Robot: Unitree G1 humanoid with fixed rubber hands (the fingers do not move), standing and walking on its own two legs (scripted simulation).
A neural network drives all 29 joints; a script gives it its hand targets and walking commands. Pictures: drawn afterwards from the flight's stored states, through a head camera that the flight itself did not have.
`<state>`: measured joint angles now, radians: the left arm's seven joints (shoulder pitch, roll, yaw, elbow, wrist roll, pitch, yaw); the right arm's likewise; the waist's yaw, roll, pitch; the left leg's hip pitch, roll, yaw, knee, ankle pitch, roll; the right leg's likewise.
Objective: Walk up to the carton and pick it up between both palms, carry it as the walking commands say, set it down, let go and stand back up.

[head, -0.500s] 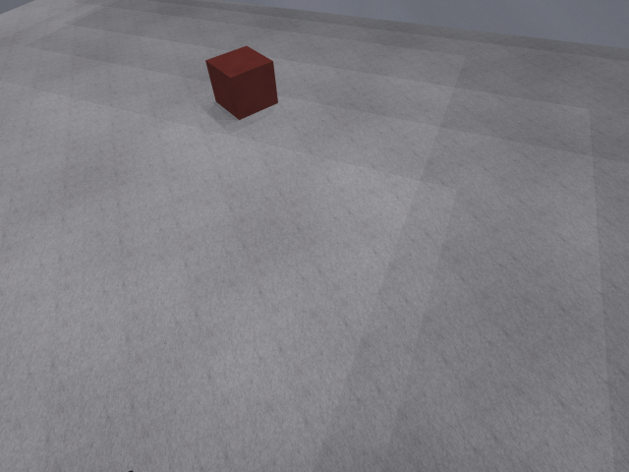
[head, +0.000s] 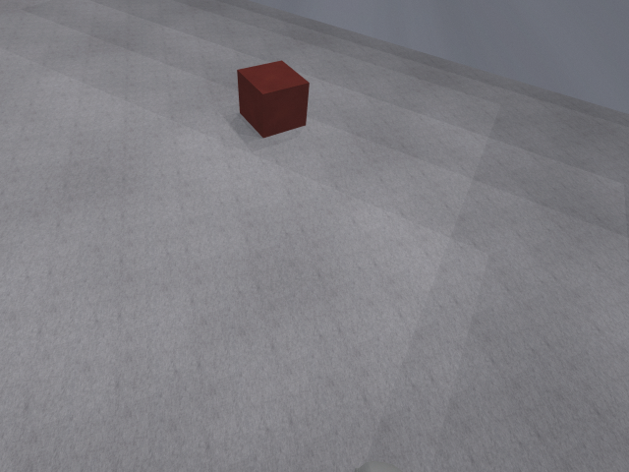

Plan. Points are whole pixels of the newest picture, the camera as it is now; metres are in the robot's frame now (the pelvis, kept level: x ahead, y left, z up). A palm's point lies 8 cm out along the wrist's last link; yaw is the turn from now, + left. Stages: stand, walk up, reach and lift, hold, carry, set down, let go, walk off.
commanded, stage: walk up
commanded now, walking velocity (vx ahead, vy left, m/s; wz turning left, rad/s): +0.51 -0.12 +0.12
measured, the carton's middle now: (272, 98) +2.05 +0.09 -0.65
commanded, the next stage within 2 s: none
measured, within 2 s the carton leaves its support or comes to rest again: neither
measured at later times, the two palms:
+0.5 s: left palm (162, 385) +0.27 +0.20 -0.11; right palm (487, 395) +0.27 -0.31 -0.15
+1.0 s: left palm (144, 258) +0.52 +0.30 -0.14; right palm (406, 262) +0.51 -0.21 -0.12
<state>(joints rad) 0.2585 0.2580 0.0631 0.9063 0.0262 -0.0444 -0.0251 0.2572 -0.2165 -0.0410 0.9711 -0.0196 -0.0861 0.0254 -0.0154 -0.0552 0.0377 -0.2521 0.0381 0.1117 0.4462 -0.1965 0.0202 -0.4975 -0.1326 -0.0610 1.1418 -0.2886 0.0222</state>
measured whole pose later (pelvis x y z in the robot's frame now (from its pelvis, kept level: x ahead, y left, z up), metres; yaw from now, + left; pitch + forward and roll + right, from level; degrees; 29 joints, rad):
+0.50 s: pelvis +0.25 -0.06 +0.00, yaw +1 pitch +0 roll +2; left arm 0.30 0.22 0.06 0.97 0.02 -0.07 -0.01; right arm 0.30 -0.25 -0.06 1.02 -0.04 -0.03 0.04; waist 0.00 0.05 0.03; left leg -0.45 0.09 0.03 1.13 -0.25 -0.03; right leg -0.26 -0.09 -0.14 0.48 -0.22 -0.02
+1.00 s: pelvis +0.47 +0.04 +0.00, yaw +0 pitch +1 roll -1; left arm 0.26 0.26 0.07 0.95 0.03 -0.04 -0.02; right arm 0.26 -0.22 -0.04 1.01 -0.02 -0.09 0.02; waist -0.01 -0.04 0.03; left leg -0.23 0.04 0.15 0.41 -0.19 0.03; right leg -0.49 -0.12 -0.04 1.13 -0.28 0.01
